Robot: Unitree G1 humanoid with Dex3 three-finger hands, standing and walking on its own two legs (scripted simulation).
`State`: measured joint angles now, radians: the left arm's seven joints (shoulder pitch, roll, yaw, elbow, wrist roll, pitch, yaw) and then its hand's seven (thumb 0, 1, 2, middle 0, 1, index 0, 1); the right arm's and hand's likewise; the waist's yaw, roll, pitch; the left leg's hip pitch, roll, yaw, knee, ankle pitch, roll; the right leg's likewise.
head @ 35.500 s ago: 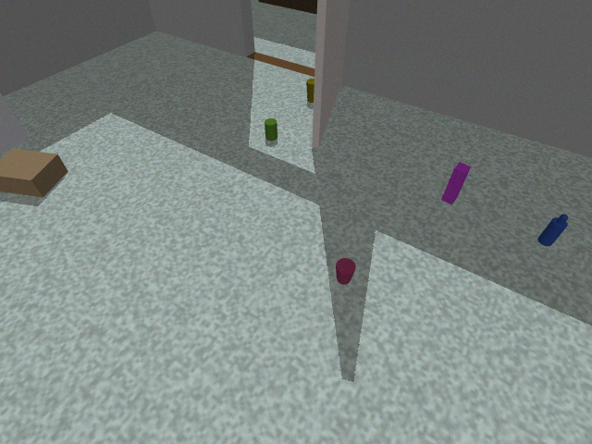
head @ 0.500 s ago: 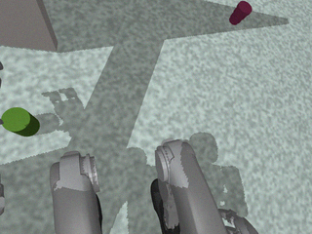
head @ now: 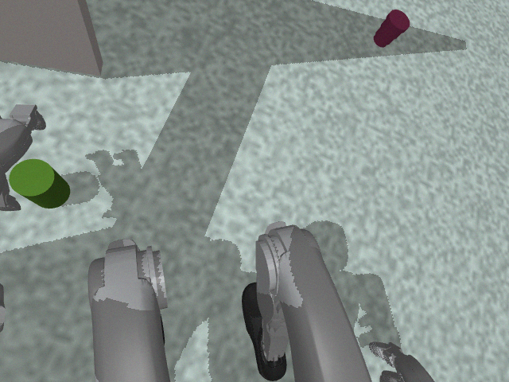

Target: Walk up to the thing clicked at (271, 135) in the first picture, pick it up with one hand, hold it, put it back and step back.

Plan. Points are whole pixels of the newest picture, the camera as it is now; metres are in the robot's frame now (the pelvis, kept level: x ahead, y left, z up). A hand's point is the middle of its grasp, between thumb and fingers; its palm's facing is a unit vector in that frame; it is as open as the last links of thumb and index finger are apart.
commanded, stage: withdraw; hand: left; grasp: from above
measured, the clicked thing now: (42, 185) +0.47 +0.33 -0.30
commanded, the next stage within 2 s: home in 0.04 s
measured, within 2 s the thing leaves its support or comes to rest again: neither
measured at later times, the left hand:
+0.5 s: hand out of the picture +0.46 +0.34 -0.09, palm faces -0.38 -0.32 -0.87, open 11.9 cm
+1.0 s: hand out of the picture +0.28 +0.26 +0.13, palm faces +0.01 -0.90 -0.43, open 7.5 cm
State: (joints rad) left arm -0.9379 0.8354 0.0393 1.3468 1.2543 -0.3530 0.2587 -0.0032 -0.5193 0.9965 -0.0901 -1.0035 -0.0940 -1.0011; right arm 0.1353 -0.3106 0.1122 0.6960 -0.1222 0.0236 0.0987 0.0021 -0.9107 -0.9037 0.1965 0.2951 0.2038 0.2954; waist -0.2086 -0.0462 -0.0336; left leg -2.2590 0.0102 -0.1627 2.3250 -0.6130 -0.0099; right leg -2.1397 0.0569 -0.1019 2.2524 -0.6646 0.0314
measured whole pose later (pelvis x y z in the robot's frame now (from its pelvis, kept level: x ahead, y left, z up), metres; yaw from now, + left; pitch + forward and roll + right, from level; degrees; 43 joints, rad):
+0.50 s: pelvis +0.02 +0.00 +0.04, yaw +0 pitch +35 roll -9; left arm -0.73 0.74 0.14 0.97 0.87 -0.08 0.04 0.00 0.00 0.85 -0.22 -0.58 -0.21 -0.59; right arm 0.22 -0.25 0.06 0.69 -0.07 0.02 0.11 0.00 -0.90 -0.90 0.20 0.30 0.21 0.30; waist -0.16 0.04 -0.10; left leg -2.18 0.03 -0.13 2.23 -0.68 0.00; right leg -2.07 0.06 -0.08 2.16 -0.72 0.04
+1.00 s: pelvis +0.03 +0.00 +0.23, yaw +7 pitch +25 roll -5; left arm 0.00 0.38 0.06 0.29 0.15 0.25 0.03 0.01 0.87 0.88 -0.20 -0.30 -0.21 -0.30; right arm 0.09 -0.22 0.03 0.55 0.03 -0.08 -0.04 0.01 -0.91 -0.90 0.20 0.30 0.21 0.30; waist -0.06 0.02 -0.19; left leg -1.46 0.02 -0.10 1.60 -0.58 -0.01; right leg -1.36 0.03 -0.06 1.55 -0.62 0.01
